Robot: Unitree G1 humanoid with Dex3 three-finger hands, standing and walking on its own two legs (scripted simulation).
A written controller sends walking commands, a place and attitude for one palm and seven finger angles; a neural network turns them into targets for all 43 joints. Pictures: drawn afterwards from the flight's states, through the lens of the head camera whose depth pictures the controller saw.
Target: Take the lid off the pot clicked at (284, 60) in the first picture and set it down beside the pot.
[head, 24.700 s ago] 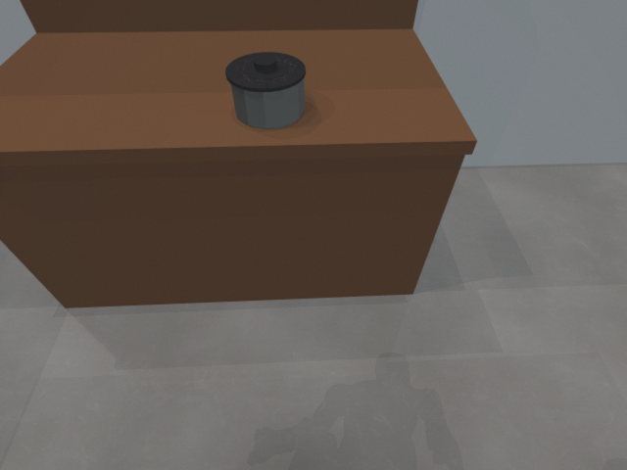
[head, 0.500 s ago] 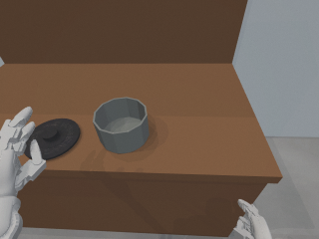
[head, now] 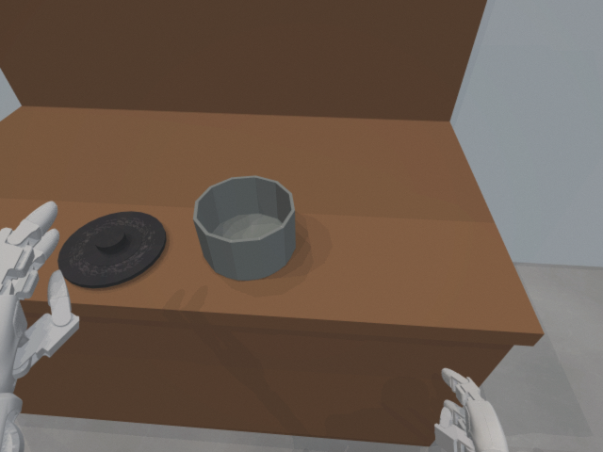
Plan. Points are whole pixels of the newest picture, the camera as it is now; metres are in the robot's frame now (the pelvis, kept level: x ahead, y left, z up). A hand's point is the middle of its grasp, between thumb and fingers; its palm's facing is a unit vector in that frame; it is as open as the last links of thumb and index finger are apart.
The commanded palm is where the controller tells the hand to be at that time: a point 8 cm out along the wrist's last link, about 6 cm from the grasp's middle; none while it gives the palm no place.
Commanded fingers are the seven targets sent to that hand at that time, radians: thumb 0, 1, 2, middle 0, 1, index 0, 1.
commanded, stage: step back with the hand held close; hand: left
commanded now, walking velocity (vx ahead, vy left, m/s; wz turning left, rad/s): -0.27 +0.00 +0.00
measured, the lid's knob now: (110, 239) +0.45 +0.42 -0.02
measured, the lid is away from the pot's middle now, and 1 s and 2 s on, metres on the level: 0.26 0.26 0.26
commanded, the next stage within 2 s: stop stepping back and stand still in 1.32 s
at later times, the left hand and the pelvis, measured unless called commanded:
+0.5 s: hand (27, 361) +0.15 +0.28 +0.16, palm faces +0.26 -0.82 -0.52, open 7.4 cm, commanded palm +0.08 +0.32 +0.18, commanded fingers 0.00 0.90 0.90 -0.20 -0.30 -0.20 -0.30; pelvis -0.05 +0.05 -0.01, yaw -2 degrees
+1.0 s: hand out of the picture +0.08 +0.28 +0.16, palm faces +0.31 -0.86 -0.40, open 7.4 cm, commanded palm +0.02 +0.33 +0.18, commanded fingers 0.00 0.90 0.90 -0.20 -0.30 -0.20 -0.30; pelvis -0.11 +0.05 -0.03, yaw +0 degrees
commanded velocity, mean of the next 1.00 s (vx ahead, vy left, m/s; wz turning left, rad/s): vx -0.31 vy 0.00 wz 0.03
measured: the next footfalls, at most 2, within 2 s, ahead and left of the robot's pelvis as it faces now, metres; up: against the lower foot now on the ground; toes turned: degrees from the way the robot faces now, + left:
right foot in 1.22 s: -0.17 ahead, -0.07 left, +0.00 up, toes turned -5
left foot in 1.44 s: -0.15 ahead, +0.18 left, +0.00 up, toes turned -5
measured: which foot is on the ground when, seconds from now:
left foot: down 0.00-1.00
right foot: down 0.00-1.00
